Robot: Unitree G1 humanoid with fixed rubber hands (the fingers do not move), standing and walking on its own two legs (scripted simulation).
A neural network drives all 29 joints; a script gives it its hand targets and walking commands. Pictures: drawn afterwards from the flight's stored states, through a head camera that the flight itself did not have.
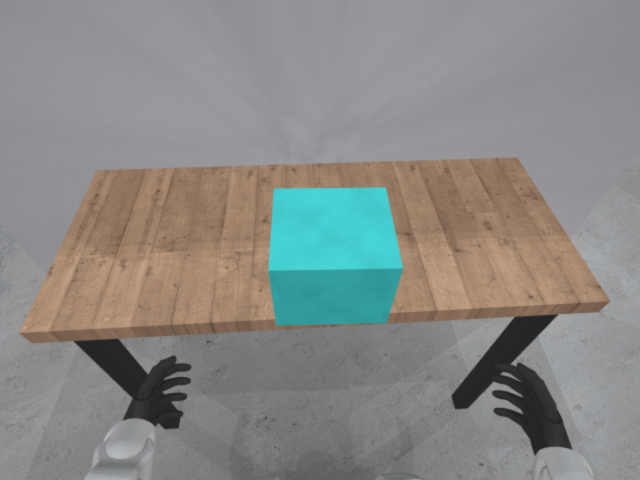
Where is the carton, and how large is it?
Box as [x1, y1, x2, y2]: [268, 188, 402, 325]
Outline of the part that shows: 274,189 268,271 276,325 386,322 402,270 402,265 385,188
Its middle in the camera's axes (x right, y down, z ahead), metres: +0.02 +0.03 +0.62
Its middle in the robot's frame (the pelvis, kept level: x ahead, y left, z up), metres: +0.43 +0.01 -0.02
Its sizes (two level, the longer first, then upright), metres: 0.179 0.160 0.151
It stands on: a table, 0.67 m high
